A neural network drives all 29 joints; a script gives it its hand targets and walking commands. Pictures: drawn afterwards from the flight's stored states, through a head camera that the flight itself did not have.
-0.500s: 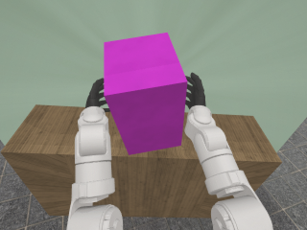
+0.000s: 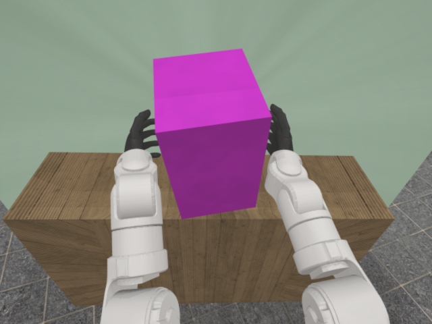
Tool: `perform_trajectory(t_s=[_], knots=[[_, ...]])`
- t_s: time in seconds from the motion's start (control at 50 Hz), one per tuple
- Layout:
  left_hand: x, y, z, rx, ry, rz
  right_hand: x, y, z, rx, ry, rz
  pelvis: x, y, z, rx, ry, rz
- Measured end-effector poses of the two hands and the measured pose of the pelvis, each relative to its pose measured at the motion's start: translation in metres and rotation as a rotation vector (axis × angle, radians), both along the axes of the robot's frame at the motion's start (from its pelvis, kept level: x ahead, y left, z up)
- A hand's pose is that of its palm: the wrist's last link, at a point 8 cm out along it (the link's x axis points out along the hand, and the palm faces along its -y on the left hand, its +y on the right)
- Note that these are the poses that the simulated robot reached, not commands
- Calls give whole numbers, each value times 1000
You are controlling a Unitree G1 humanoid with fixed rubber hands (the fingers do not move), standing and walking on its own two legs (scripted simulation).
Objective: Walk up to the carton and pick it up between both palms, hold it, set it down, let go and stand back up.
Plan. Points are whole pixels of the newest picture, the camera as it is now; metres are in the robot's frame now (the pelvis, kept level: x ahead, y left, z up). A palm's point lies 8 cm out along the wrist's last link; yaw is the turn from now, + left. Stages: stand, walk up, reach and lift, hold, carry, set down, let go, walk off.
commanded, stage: hold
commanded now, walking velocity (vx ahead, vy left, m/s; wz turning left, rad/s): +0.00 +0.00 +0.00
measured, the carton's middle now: (209, 140) +0.42 +0.01 +0.17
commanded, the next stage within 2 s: none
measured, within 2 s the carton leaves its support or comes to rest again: neither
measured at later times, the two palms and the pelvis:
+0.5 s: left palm (137, 153) +0.37 +0.14 +0.18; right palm (276, 147) +0.37 -0.11 +0.19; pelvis +0.01 +0.01 +0.00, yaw +0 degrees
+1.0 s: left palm (130, 157) +0.36 +0.14 +0.18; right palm (270, 146) +0.37 -0.10 +0.19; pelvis +0.01 +0.00 +0.00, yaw +1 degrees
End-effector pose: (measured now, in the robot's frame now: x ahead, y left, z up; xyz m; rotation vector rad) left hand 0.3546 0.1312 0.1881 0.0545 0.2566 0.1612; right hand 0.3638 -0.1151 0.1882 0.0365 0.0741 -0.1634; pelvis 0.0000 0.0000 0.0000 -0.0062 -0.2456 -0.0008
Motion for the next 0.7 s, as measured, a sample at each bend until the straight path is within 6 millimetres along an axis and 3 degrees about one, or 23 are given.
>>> perform_trajectory(t_s=[0.3, 0.48, 0.7], knots=[[7, 7, -11, 4, 2, -3, 5, 8, -4, 10, -6, -10, 2, -2, 0, -7, 13, 38], [11, 3, -8, 3, 3, -16, 8, 3, -2, -10, -7, -10, 6, 5, -1, -5, 7, 1], [14, 11, -2, 1, -31, 27, 16, 13, 10, 5, -40, 10, 11, 3, -1, -11, 16, 6]])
